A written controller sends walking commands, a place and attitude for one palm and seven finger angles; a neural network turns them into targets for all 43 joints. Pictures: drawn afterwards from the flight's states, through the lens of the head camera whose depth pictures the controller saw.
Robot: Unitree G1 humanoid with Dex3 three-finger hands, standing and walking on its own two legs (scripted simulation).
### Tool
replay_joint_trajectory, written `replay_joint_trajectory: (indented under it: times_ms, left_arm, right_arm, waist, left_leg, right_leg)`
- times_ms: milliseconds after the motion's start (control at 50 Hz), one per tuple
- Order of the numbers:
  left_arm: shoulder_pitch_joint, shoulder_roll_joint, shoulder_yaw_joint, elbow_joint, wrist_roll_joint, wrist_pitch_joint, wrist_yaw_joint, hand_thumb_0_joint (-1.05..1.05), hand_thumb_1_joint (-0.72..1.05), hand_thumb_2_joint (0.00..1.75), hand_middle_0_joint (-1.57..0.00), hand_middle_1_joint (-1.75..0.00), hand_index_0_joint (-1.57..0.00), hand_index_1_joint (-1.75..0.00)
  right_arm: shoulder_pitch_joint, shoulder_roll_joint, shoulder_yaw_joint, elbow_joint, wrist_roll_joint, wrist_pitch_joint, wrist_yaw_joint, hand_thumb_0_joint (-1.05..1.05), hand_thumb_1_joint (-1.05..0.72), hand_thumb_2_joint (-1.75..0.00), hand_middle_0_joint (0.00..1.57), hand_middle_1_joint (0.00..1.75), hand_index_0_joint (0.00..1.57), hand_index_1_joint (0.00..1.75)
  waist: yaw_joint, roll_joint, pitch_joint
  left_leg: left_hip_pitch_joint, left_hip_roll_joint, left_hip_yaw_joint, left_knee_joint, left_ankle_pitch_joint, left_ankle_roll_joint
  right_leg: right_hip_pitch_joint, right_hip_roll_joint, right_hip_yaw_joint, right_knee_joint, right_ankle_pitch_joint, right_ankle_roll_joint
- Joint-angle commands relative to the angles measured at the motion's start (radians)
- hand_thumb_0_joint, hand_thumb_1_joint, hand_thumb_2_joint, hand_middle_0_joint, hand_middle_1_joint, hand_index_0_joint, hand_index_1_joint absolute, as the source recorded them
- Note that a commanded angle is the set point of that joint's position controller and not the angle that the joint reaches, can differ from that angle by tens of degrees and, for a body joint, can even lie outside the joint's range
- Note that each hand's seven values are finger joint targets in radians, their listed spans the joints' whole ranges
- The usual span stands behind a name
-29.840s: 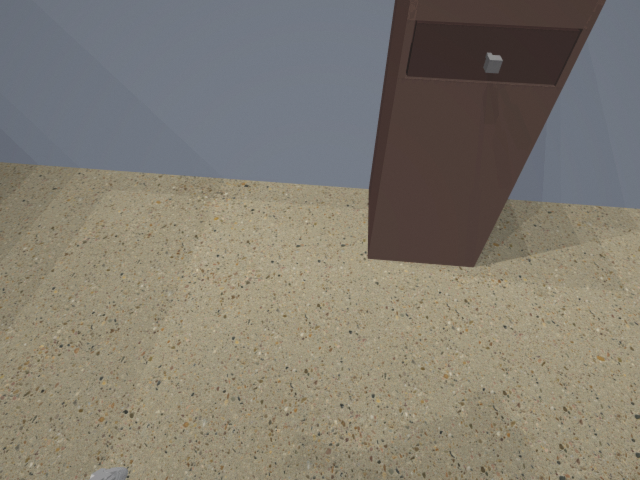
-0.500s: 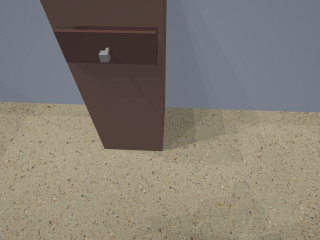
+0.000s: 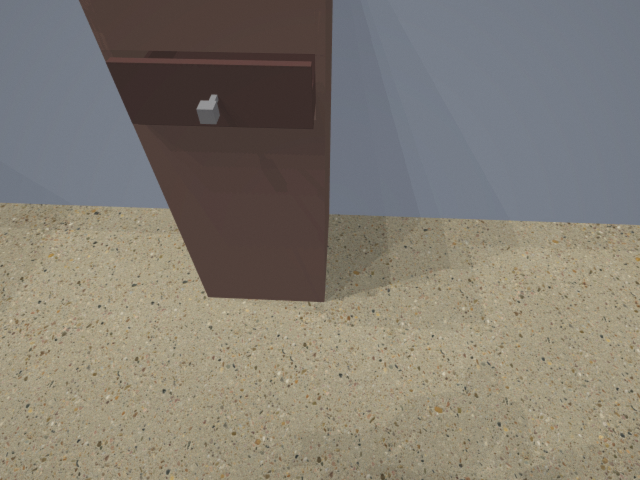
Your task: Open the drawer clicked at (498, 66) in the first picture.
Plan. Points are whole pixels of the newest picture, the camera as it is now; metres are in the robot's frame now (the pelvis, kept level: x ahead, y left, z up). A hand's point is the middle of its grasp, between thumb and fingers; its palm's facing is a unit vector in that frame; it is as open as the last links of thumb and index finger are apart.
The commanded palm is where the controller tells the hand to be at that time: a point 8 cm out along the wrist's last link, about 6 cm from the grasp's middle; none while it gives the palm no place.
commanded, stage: look to check the result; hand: left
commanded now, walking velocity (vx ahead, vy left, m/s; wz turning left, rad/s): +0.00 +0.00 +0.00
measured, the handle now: (210, 107) +0.74 +0.25 +0.06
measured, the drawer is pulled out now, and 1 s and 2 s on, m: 0.04 0.04 0.04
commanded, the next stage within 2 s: take the last steps up to it in 0.20 s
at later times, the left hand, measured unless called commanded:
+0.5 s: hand out of the picture +0.06 +0.23 -0.17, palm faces -0.01 -0.95 -0.32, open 7.4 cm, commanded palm none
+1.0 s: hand (204, 478) +0.16 +0.19 -0.19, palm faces +0.11 -0.97 -0.23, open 7.3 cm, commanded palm none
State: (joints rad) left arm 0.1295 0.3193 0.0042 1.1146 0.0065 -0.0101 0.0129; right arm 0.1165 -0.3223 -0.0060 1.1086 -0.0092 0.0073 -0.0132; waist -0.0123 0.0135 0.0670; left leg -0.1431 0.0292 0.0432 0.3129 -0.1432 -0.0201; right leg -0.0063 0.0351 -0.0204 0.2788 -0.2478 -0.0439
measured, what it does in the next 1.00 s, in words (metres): walks ahead: right foot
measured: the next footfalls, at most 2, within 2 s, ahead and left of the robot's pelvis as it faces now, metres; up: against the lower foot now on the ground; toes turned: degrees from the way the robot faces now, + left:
right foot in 0.92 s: +0.22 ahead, -0.11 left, +0.00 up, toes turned +1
left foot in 1.14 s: +0.20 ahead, +0.14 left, +0.00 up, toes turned +9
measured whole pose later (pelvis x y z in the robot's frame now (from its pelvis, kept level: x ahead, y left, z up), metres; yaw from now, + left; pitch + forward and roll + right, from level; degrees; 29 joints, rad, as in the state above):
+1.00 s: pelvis +0.13 +0.00 -0.03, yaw +5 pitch -1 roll +0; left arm 0.21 0.16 0.06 1.04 0.02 -0.03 0.01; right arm 0.41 -0.11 -0.03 1.19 -0.01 0.01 -0.01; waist -0.02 0.04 0.11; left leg -0.28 0.05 0.02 0.94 -0.54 0.01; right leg -0.32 -0.04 -0.12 0.64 -0.30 -0.04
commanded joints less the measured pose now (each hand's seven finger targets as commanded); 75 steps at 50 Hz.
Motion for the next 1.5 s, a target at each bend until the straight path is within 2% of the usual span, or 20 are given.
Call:
replay_joint_trajectory:
  times_ms: [0,300,460,560,600,640,680,840,860,900,920,1080,1120,1140,1220,1280,1360,1400,1420,1480]
  left_arm:
    - [-0.011,0.214,0.045,-0.056,0.003,-0.021,0.012,0.00,0.90,0.90,-0.20,-0.30,-0.20,-0.30]
    - [-0.014,0.222,0.045,-0.056,0.002,-0.021,0.013,0.00,0.90,0.90,-0.20,-0.30,-0.20,-0.30]
    - [0.122,0.127,0.038,-0.014,0.007,0.006,0.004,0.00,0.90,0.90,-0.20,-0.30,-0.20,-0.30]
    - [0.180,0.112,0.063,-0.021,0.010,-0.008,0.004,0.00,0.90,0.90,-0.20,-0.30,-0.20,-0.30]
    - [0.157,0.073,0.063,-0.035,0.004,-0.014,0.000,0.00,0.90,0.90,-0.20,-0.30,-0.20,-0.30]
    - [0.048,-0.020,0.036,-0.103,-0.008,-0.028,0.000,0.00,0.90,0.90,-0.20,-0.30,-0.20,-0.30]
    - [0.014,-0.045,0.050,-0.116,-0.004,-0.017,0.005,0.00,0.90,0.90,-0.20,-0.30,-0.20,-0.30]
    - [0.163,-0.105,0.061,-0.084,0.013,-0.008,-0.031,0.00,0.90,0.90,-0.20,-0.30,-0.20,-0.30]
    - [0.249,-0.079,0.071,-0.054,0.016,-0.011,-0.028,0.00,0.90,0.90,-0.20,-0.30,-0.20,-0.30]
    - [0.416,0.074,0.103,-0.020,0.014,-0.024,-0.007,0.00,0.90,0.90,-0.20,-0.30,-0.20,-0.30]
    - [0.374,0.068,0.099,-0.035,0.006,-0.015,0.001,0.00,0.90,0.90,-0.20,-0.30,-0.20,-0.30]
    - [0.153,-0.063,0.079,-0.078,0.004,-0.022,0.005,0.00,0.90,0.90,-0.20,-0.30,-0.20,-0.30]
    - [0.177,-0.124,0.052,-0.086,-0.001,-0.013,0.011,0.00,0.90,0.90,-0.20,-0.30,-0.20,-0.30]
    - [0.181,-0.110,0.051,-0.080,0.006,-0.012,0.014,0.00,0.90,0.90,-0.20,-0.30,-0.20,-0.30]
    - [0.187,-0.035,0.068,-0.067,0.005,-0.002,0.027,0.00,0.90,0.90,-0.20,-0.30,-0.20,-0.30]
    - [0.145,-0.034,0.077,-0.112,0.007,0.013,0.027,0.00,0.90,0.90,-0.20,-0.30,-0.20,-0.30]
    - [0.165,-0.039,0.086,-0.141,0.010,0.030,0.016,0.00,0.90,0.90,-0.20,-0.30,-0.20,-0.30]
    - [0.222,0.041,0.100,-0.139,0.025,0.015,0.018,0.00,0.90,0.90,-0.20,-0.30,-0.20,-0.30]
    - [0.219,0.103,0.105,-0.133,0.027,0.009,0.018,0.00,0.90,0.90,-0.20,-0.30,-0.20,-0.30]
    - [0.163,0.061,0.097,-0.141,0.021,0.022,0.040,0.00,0.90,0.90,-0.20,-0.30,-0.20,-0.30]
  right_arm:
    - [-0.018,-0.197,-0.036,-0.050,-0.001,-0.016,-0.013,0.00,-0.90,-0.90,0.20,0.30,0.20,0.30]
    - [-0.025,-0.200,-0.036,-0.048,0.000,-0.015,-0.014,0.00,-0.90,-0.90,0.20,0.30,0.20,0.30]
    - [0.050,-0.040,-0.009,-0.027,-0.018,0.004,0.007,0.00,-0.90,-0.90,0.20,0.30,0.20,0.30]
    - [0.086,-0.012,-0.024,-0.055,-0.013,-0.012,0.003,0.00,-0.90,-0.90,0.20,0.30,0.20,0.30]
    - [0.266,-0.019,-0.032,-0.004,-0.017,-0.030,-0.006,0.00,-0.90,-0.90,0.20,0.30,0.20,0.30]
    - [0.526,-0.063,-0.048,0.075,-0.022,-0.043,-0.030,0.00,-0.90,-0.90,0.20,0.30,0.20,0.30]
    - [0.467,-0.019,-0.044,0.054,-0.021,-0.043,-0.036,0.00,-0.90,-0.90,0.20,0.30,0.20,0.30]
    - [0.327,0.034,-0.045,0.038,-0.015,-0.045,-0.028,0.00,-0.90,-0.90,0.20,0.30,0.20,0.30]
    - [0.311,0.045,-0.046,0.033,-0.010,-0.041,-0.028,0.00,-0.90,-0.90,0.20,0.30,0.20,0.30]
    - [0.297,0.133,-0.035,-0.023,0.005,-0.040,-0.013,0.00,-0.90,-0.90,0.20,0.30,0.20,0.30]
    - [0.268,0.110,-0.042,-0.034,-0.004,-0.036,-0.008,0.00,-0.90,-0.90,0.20,0.30,0.20,0.30]
    - [0.386,0.183,-0.024,0.022,-0.006,-0.036,-0.005,0.00,-0.90,-0.90,0.20,0.30,0.20,0.30]
    - [0.341,0.058,-0.031,-0.010,-0.012,-0.044,-0.027,0.00,-0.90,-0.90,0.20,0.30,0.20,0.30]
    - [0.277,0.047,-0.033,-0.037,-0.007,-0.036,-0.034,0.00,-0.90,-0.90,0.20,0.30,0.20,0.30]
    - [0.236,0.043,-0.052,-0.054,0.007,-0.015,-0.051,0.00,-0.90,-0.90,0.20,0.30,0.20,0.30]
    - [0.216,-0.011,-0.077,-0.082,-0.001,0.006,-0.050,0.00,-0.90,-0.90,0.20,0.30,0.20,0.30]
    - [0.104,-0.042,-0.087,-0.124,-0.016,0.019,-0.045,0.00,-0.90,-0.90,0.20,0.30,0.20,0.30]
    - [0.075,-0.020,-0.093,-0.152,-0.001,0.023,-0.043,0.00,-0.90,-0.90,0.20,0.30,0.20,0.30]
    - [0.069,0.018,-0.087,-0.176,0.008,0.025,-0.031,0.00,-0.90,-0.90,0.20,0.30,0.20,0.30]
    - [-0.009,0.043,-0.073,-0.182,0.007,0.044,-0.032,0.00,-0.90,-0.90,0.20,0.30,0.20,0.30]
  waist:
    - [-0.001,-0.011,-0.076]
    - [0.000,-0.012,-0.083]
    - [0.025,-0.095,0.067]
    - [0.019,-0.118,0.101]
    - [-0.058,0.017,0.028]
    - [-0.127,0.305,-0.032]
    - [-0.072,0.049,0.060]
    - [0.041,0.057,0.026]
    - [0.078,0.006,0.014]
    - [0.131,-0.330,-0.034]
    - [0.112,-0.222,-0.002]
    - [-0.041,0.012,-0.027]
    - [-0.002,0.220,-0.045]
    - [0.013,0.080,-0.008]
    - [-0.009,0.104,-0.121]
    - [-0.019,0.130,-0.118]
    - [0.022,0.153,-0.065]
    - [0.046,-0.041,-0.145]
    - [0.046,-0.185,-0.129]
    - [0.057,-0.235,-0.083]
  left_leg:
    - [0.103,0.109,-0.103,-0.001,0.205,0.037]
    - [0.109,0.111,-0.100,0.002,0.215,0.036]
    - [-0.138,0.025,-0.021,0.149,-0.145,0.011]
    - [-0.236,0.035,0.033,0.258,-0.255,0.013]
    - [0.072,0.055,-0.001,0.120,0.075,0.061]
    - [0.355,0.333,-0.370,0.046,0.664,0.264]
    - [0.166,0.355,-0.332,0.009,0.487,0.269]
    - [-0.164,0.171,-0.103,0.010,-0.117,0.143]
    - [-0.248,0.122,-0.062,0.122,-0.193,0.114]
    - [-0.462,-0.035,0.060,0.652,-0.500,0.039]
    - [-0.454,0.019,-0.011,0.778,-0.502,0.036]
    - [0.052,0.041,0.046,0.127,-0.011,0.006]
    - [-0.013,0.264,-0.178,0.054,0.358,0.123]
    - [-0.092,0.245,-0.149,0.090,0.430,0.130]
    - [0.117,0.141,0.007,0.216,0.842,0.037]
    - [0.180,0.221,-0.058,0.182,0.961,0.105]
    - [0.097,0.258,-0.091,0.171,0.784,0.139]
    - [-0.025,0.111,0.021,0.383,0.461,0.029]
    - [-0.198,-0.022,0.060,0.534,-0.211,-0.016]
    - [-0.366,-0.029,-0.096,0.775,-0.452,-0.001]
  right_leg:
    - [-0.081,-0.162,0.102,-0.045,0.288,0.003]
    - [-0.076,-0.164,0.103,-0.044,0.313,0.005]
    - [-0.086,-0.217,0.187,-0.075,-0.164,-0.050]
    - [-0.004,-0.291,0.190,0.023,0.219,-0.139]
    - [-0.147,-0.170,0.031,0.297,0.452,-0.064]
    - [-0.559,-0.006,-0.062,0.815,-0.290,0.008]
    - [-0.584,-0.103,0.045,0.882,-0.293,0.002]
    - [-0.154,-0.059,-0.116,0.348,-0.035,0.020]
    - [-0.021,-0.070,-0.082,0.282,-0.026,0.010]
    - [0.088,-0.463,0.490,-0.072,-0.210,-0.156]
    - [-0.025,-0.469,0.507,-0.113,-0.300,-0.210]
    - [-0.362,-0.196,0.030,0.131,0.058,-0.063]
    - [-0.302,-0.093,-0.062,0.245,-0.060,0.035]
    - [-0.224,-0.078,-0.050,0.214,-0.012,0.036]
    - [-0.197,-0.144,-0.047,0.296,0.553,0.026]
    - [-0.301,-0.091,-0.060,0.388,0.112,0.037]
    - [-0.295,-0.061,-0.013,0.339,-0.118,0.021]
    - [-0.105,-0.184,0.099,0.177,0.681,-0.005]
    - [-0.015,-0.363,0.221,0.166,1.103,-0.105]
    - [0.039,-0.369,0.211,0.168,1.102,-0.180]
